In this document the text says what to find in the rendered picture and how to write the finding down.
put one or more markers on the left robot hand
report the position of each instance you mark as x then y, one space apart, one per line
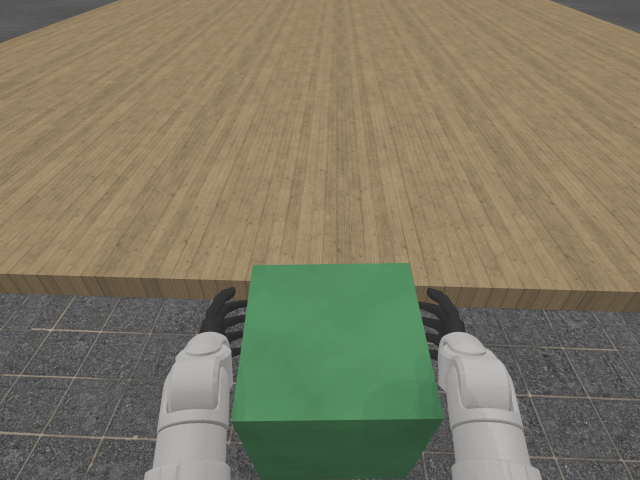
215 322

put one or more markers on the right robot hand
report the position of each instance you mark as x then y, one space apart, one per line
447 313

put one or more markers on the right robot forearm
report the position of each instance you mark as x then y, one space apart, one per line
484 416

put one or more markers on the left robot forearm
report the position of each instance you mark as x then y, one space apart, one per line
194 413

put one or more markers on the carton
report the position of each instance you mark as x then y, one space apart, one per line
335 379

